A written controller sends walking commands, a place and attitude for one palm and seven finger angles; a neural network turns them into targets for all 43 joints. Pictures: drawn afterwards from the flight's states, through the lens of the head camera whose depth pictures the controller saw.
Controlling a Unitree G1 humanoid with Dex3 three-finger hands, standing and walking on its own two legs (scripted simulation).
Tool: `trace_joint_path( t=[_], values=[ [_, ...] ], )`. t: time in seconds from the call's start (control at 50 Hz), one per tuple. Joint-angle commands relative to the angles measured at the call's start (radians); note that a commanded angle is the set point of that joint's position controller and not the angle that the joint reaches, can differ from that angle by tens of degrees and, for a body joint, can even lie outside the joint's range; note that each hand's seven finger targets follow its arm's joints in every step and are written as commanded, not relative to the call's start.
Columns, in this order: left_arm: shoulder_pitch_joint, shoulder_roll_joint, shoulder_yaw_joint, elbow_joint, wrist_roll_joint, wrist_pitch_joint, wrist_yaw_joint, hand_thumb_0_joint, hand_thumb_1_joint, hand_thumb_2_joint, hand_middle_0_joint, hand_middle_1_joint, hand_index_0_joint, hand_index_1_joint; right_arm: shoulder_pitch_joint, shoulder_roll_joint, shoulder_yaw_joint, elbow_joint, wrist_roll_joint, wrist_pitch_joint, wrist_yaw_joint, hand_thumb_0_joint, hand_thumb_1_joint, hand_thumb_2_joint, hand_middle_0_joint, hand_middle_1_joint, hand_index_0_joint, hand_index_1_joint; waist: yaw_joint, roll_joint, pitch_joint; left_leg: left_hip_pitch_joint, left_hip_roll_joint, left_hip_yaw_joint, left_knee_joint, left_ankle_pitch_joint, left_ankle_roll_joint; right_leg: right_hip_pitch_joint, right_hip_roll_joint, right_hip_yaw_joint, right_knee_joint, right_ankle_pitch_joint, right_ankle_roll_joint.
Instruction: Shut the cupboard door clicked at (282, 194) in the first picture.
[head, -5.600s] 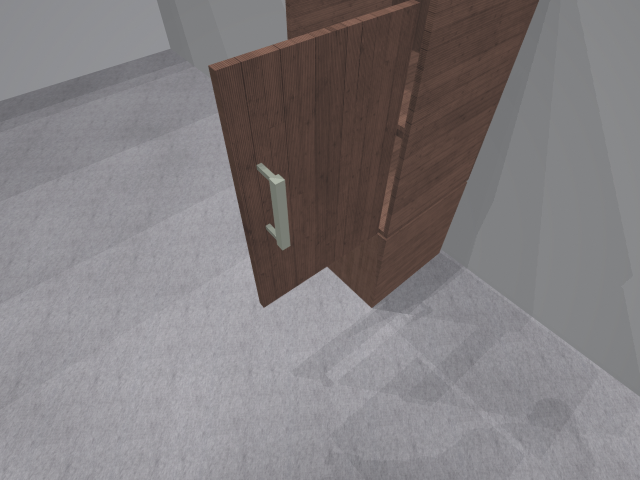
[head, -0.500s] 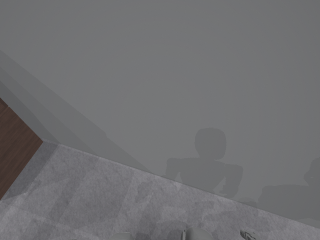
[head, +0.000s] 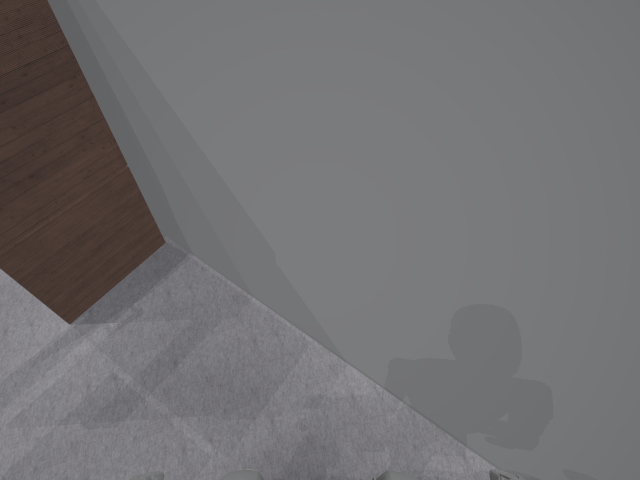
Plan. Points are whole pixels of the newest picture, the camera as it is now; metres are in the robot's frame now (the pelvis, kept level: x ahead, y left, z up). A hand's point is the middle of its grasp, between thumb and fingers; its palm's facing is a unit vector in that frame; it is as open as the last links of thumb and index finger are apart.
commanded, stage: turn to face it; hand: left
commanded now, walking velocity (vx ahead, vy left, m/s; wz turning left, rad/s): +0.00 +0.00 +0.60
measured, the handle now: out of the picture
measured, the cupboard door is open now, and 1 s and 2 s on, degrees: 88 88 88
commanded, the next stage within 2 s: take the last steps up to it in 1.48 s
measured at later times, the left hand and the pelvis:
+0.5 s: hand out of the picture +0.02 +0.17 -0.15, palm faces +0.31 -0.92 -0.23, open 7.3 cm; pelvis +0.01 -0.04 +0.01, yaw +19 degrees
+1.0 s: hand out of the picture -0.01 +0.14 -0.15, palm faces +0.58 -0.77 -0.26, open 7.3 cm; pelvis +0.04 -0.07 +0.01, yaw +37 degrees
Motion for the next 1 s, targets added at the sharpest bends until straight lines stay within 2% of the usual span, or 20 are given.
trace_joint_path(
  t=[0.0, 0.04, 0.18, 0.22, 0.26, 0.32, 0.4, 0.46, 0.48, 0.5, 0.52, 0.62, 0.7, 0.76, 0.78, 0.8, 0.82, 0.86, 0.9, 0.98],
  values=[
    [-0.108, 0.109, 0.035, -0.117, -0.004, -0.019, 0.015, 0.0, 0.9, 0.9, -0.2, -0.3, -0.2, -0.3, 0.11, -0.225, -0.054, -0.036, -0.007, -0.024, -0.041, 0.0, -0.9, -0.9, 0.2, 0.3, 0.2, 0.3, -0.042, 0.292, -0.164, 0.204, 0.308, -0.393, -0.253, 0.522, 0.183, -0.239, 0.03, 0.139, 0.318, -0.021, 0.018],
    [-0.069, 0.099, 0.035, -0.089, -0.006, -0.014, 0.008, 0.0, 0.9, 0.9, -0.2, -0.3, -0.2, -0.3, 0.053, -0.198, -0.044, -0.045, -0.006, -0.026, -0.044, 0.0, -0.9, -0.9, 0.2, 0.3, 0.2, 0.3, -0.006, 0.261, -0.158, 0.183, 0.233, -0.298, -0.239, 0.524, 0.14, -0.172, 0.053, 0.125, 0.236, 0.036, 0.016],
    [0.085, 0.124, 0.044, -0.051, -0.008, -0.036, 0.013, 0.0, 0.9, 0.9, -0.2, -0.3, -0.2, -0.3, -0.035, -0.182, -0.053, -0.072, 0.005, -0.004, -0.034, 0.0, -0.9, -0.9, 0.2, 0.3, 0.2, 0.3, 0.068, 0.145, -0.169, -0.07, 0.121, -0.288, -0.113, 0.244, 0.056, 0.283, 0.111, 0.098, -0.386, 0.252, -0.011],
    [0.101, 0.266, 0.067, -0.06, 0.015, -0.046, 0.025, 0.0, 0.9, 0.9, -0.2, -0.3, -0.2, -0.3, -0.038, -0.1, -0.042, -0.11, 0.012, -0.003, -0.019, 0.0, -0.9, -0.9, 0.2, 0.3, 0.2, 0.3, 0.086, -0.263, -0.135, -0.258, -0.066, -0.069, 0.348, -0.318, -0.055, 0.273, -0.338, 0.524, -0.624, 0.268, -0.203],
    [0.016, 0.191, 0.049, -0.081, 0.008, -0.049, 0.031, 0.0, 0.9, 0.9, -0.2, -0.3, -0.2, -0.3, -0.042, -0.102, -0.048, -0.081, 0.004, 0.009, -0.012, 0.0, -0.9, -0.9, 0.2, 0.3, 0.2, 0.3, 0.035, -0.207, -0.086, -0.261, 0.003, -0.104, 0.587, -0.235, -0.048, 0.163, -0.249, 0.402, -0.562, 0.365, -0.225],
    [-0.03, 0.149, 0.038, -0.094, 0.012, -0.05, 0.032, 0.0, 0.9, 0.9, -0.2, -0.3, -0.2, -0.3, -0.031, -0.068, -0.032, -0.062, 0.009, 0.015, 0.002, 0.0, -0.9, -0.9, 0.2, 0.3, 0.2, 0.3, 0.009, -0.185, -0.091, -0.167, 0.031, -0.035, 0.44, -0.189, -0.072, 0.164, -0.179, 0.158, -0.495, 0.597, -0.188],
    [0.052, 0.201, 0.054, -0.059, 0.014, -0.052, 0.027, 0.0, 0.9, 0.9, -0.2, -0.3, -0.2, -0.3, -0.069, -0.038, -0.015, -0.071, 0.015, 0.003, 0.008, 0.0, -0.9, -0.9, 0.2, 0.3, 0.2, 0.3, 0.055, -0.122, -0.131, -0.088, -0.001, 0.047, 0.14, -0.17, -0.069, 0.28, -0.198, 0.12, -0.42, 0.714, -0.183],
    [0.057, 0.209, 0.059, -0.046, 0.001, -0.047, 0.02, 0.0, 0.9, 0.9, -0.2, -0.3, -0.2, -0.3, -0.01, -0.067, -0.016, -0.056, 0.012, -0.007, 0.004, 0.0, -0.9, -0.9, 0.2, 0.3, 0.2, 0.3, 0.023, -0.11, -0.161, 0.074, -0.015, 0.067, -0.114, 0.02, -0.051, 0.243, -0.181, 0.048, -0.293, 0.706, -0.114],
    [0.042, 0.189, 0.058, -0.052, -0.004, -0.043, 0.017, 0.0, 0.9, 0.9, -0.2, -0.3, -0.2, -0.3, 0.044, -0.111, -0.027, -0.046, 0.011, -0.014, 0.004, 0.0, -0.9, -0.9, 0.2, 0.3, 0.2, 0.3, -0.012, -0.011, -0.194, 0.21, 0.042, -0.009, -0.219, 0.171, -0.025, 0.144, -0.16, 0.01, -0.164, 0.607, -0.068],
    [0.048, 0.126, 0.049, -0.09, -0.013, -0.035, 0.011, 0.0, 0.9, 0.9, -0.2, -0.3, -0.2, -0.3, 0.102, -0.229, -0.055, -0.044, -0.002, -0.022, -0.003, 0.0, -0.9, -0.9, 0.2, 0.3, 0.2, 0.3, -0.04, 0.291, -0.234, 0.374, 0.307, -0.359, -0.243, 0.516, 0.104, -0.118, -0.023, -0.05, 0.061, 0.142, 0.016],
    [-0.03, 0.107, 0.028, -0.129, -0.005, -0.028, 0.014, 0.0, 0.9, 0.9, -0.2, -0.3, -0.2, -0.3, 0.167, -0.284, -0.068, -0.026, -0.002, -0.013, -0.014, 0.0, -0.9, -0.9, 0.2, 0.3, 0.2, 0.3, -0.077, 0.329, -0.22, 0.36, 0.436, -0.479, -0.263, 0.675, 0.23, -0.224, 0.026, 0.036, 0.214, -0.183, 0.021],
    [-0.053, 0.101, 0.036, -0.077, -0.005, -0.012, 0.008, 0.0, 0.9, 0.9, -0.2, -0.3, -0.2, -0.3, 0.026, -0.197, -0.042, -0.046, -0.007, -0.024, -0.043, 0.0, -0.9, -0.9, 0.2, 0.3, 0.2, 0.3, -0.001, 0.228, -0.146, 0.176, 0.238, -0.295, -0.254, 0.484, 0.145, -0.162, 0.047, 0.125, 0.224, 0.036, 0.015],
    [-0.041, 0.09, 0.03, -0.073, -0.009, -0.016, 0.005, 0.0, 0.9, 0.9, -0.2, -0.3, -0.2, -0.3, 0.013, -0.204, -0.048, -0.044, -0.009, -0.014, -0.039, 0.0, -0.9, -0.9, 0.2, 0.3, 0.2, 0.3, 0.001, 0.228, -0.157, 0.107, 0.204, -0.304, -0.244, 0.397, 0.13, -0.004, 0.102, 0.09, -0.021, 0.038, 0.005],
    [0.072, 0.106, 0.04, -0.049, -0.009, -0.032, 0.01, 0.0, 0.9, 0.9, -0.2, -0.3, -0.2, -0.3, -0.045, -0.194, -0.053, -0.063, 0.002, -0.004, -0.034, 0.0, -0.9, -0.9, 0.2, 0.3, 0.2, 0.3, 0.058, 0.19, -0.163, -0.028, 0.14, -0.302, -0.151, 0.285, 0.075, 0.236, 0.129, 0.066, -0.329, 0.232, -0.004],
    [0.103, 0.169, 0.053, -0.05, 0.002, -0.043, 0.018, 0.0, 0.9, 0.9, -0.2, -0.3, -0.2, -0.3, -0.05, -0.15, -0.05, -0.079, 0.011, -0.003, -0.028, 0.0, -0.9, -0.9, 0.2, 0.3, 0.2, 0.3, 0.076, 0.044, -0.159, -0.151, 0.054, -0.235, -0.028, 0.119, 0.017, 0.337, 0.003, 0.203, -0.488, 0.217, -0.036],
    [0.11, 0.256, 0.069, -0.052, 0.016, -0.049, 0.025, 0.0, 0.9, 0.9, -0.2, -0.3, -0.2, -0.3, -0.04, -0.085, -0.039, -0.1, 0.015, -0.004, -0.02, 0.0, -0.9, -0.9, 0.2, 0.3, 0.2, 0.3, 0.082, -0.229, -0.141, -0.271, -0.083, -0.065, 0.213, -0.221, -0.056, 0.349, -0.271, 0.482, -0.595, 0.263, -0.152],
    [0.089, 0.266, 0.06, -0.067, 0.012, -0.046, 0.024, 0.0, 0.9, 0.9, -0.2, -0.3, -0.2, -0.3, -0.04, -0.107, -0.041, -0.105, 0.007, -0.001, -0.012, 0.0, -0.9, -0.9, 0.2, 0.3, 0.2, 0.3, 0.075, -0.19, -0.137, -0.222, -0.037, -0.091, 0.426, -0.312, -0.043, 0.219, -0.341, 0.475, -0.6, 0.28, -0.229],
    [0.009, 0.183, 0.045, -0.078, 0.008, -0.051, 0.03, 0.0, 0.9, 0.9, -0.2, -0.3, -0.2, -0.3, -0.046, -0.102, -0.044, -0.073, 0.005, 0.009, -0.009, 0.0, -0.9, -0.9, 0.2, 0.3, 0.2, 0.3, 0.028, -0.222, -0.089, -0.258, 0.012, -0.093, 0.586, -0.216, -0.054, 0.188, -0.232, 0.33, -0.534, 0.449, -0.214],
    [-0.018, 0.157, 0.038, -0.088, 0.013, -0.05, 0.031, 0.0, 0.9, 0.9, -0.2, -0.3, -0.2, -0.3, -0.043, -0.075, -0.033, -0.062, 0.009, 0.011, 0.001, 0.0, -0.9, -0.9, 0.2, 0.3, 0.2, 0.3, 0.016, -0.219, -0.099, -0.186, 0.026, -0.044, 0.463, -0.204, -0.068, 0.188, -0.185, 0.171, -0.489, 0.605, -0.183],
    [0.065, 0.201, 0.052, -0.052, 0.015, -0.051, 0.026, 0.0, 0.9, 0.9, -0.2, -0.3, -0.2, -0.3, -0.084, -0.036, -0.015, -0.068, 0.016, 0.0, 0.008, 0.0, -0.9, -0.9, 0.2, 0.3, 0.2, 0.3, 0.061, -0.148, -0.118, -0.091, -0.006, 0.05, 0.151, -0.18, -0.067, 0.277, -0.198, 0.12, -0.413, 0.74, -0.171]
  ],
)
